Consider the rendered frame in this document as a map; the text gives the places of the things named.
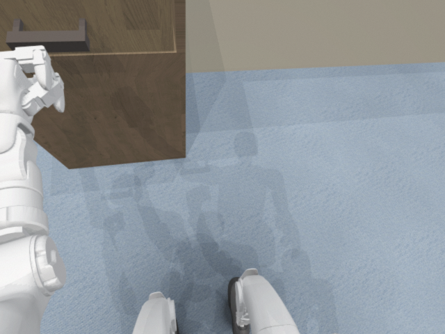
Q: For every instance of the robot left thigh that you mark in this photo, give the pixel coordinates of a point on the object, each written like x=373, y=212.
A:
x=157, y=316

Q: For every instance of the drawer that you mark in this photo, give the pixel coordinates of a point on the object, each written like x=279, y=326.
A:
x=112, y=25

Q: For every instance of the handle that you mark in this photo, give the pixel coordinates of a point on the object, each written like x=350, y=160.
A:
x=53, y=41

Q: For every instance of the robot right foot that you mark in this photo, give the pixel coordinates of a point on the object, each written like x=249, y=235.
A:
x=242, y=329

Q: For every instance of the robot left hand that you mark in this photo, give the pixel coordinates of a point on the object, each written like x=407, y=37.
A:
x=43, y=89

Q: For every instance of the left robot upper arm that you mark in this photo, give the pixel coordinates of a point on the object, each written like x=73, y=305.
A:
x=31, y=270

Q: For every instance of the cabinet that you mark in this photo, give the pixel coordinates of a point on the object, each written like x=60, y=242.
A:
x=120, y=108

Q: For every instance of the robot left forearm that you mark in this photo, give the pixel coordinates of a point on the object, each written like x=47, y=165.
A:
x=21, y=192

